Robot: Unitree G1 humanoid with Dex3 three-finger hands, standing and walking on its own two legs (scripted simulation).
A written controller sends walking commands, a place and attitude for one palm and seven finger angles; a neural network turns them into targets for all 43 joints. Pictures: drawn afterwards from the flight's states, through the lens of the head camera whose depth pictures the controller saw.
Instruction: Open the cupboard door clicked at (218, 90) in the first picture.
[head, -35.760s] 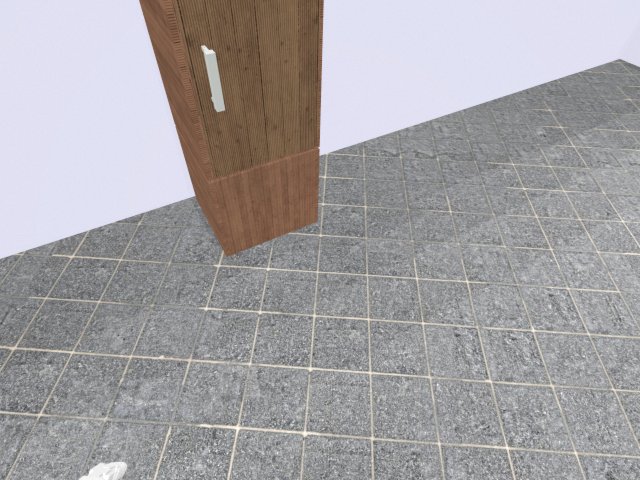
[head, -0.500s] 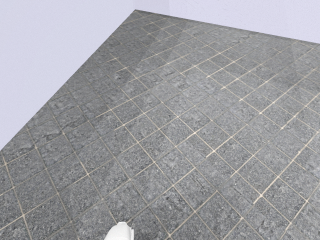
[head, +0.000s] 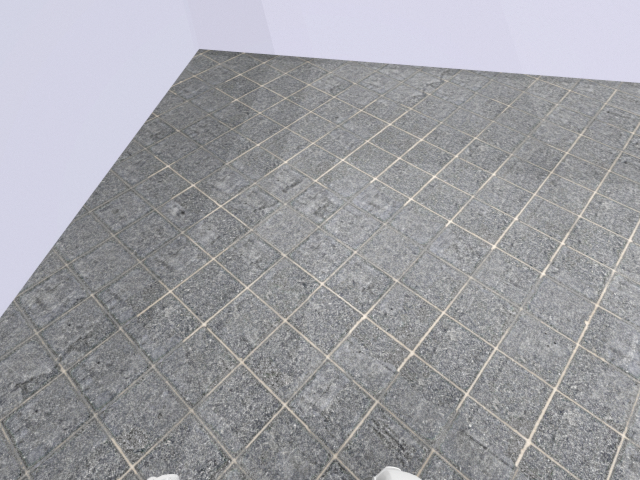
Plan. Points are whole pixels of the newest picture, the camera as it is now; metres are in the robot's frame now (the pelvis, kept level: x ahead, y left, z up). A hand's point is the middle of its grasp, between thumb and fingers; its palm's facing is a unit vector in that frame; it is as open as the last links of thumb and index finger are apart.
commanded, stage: turn to face it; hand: left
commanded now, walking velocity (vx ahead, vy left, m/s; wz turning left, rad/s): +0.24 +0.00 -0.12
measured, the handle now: out of the picture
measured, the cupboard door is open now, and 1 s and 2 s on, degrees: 43 43 43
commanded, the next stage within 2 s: none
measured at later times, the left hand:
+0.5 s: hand (196, 449) +0.19 +0.20 -0.19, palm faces +0.20 -0.96 -0.18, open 7.3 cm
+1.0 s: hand (229, 448) +0.19 +0.14 -0.15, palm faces +0.47 -0.84 -0.29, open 7.4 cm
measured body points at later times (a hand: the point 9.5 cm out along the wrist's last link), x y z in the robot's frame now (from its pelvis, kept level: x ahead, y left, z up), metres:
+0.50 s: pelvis +0.16 +0.00 -0.01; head +0.20 +0.04 +0.44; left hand +0.18 +0.25 -0.18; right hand +0.27 -0.23 -0.14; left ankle +0.22 +0.10 -0.73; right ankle +0.11 -0.14 -0.67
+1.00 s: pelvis +0.22 -0.07 +0.01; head +0.28 -0.06 +0.45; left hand +0.16 +0.18 -0.12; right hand +0.42 -0.27 -0.14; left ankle +0.16 +0.05 -0.66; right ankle +0.24 -0.18 -0.73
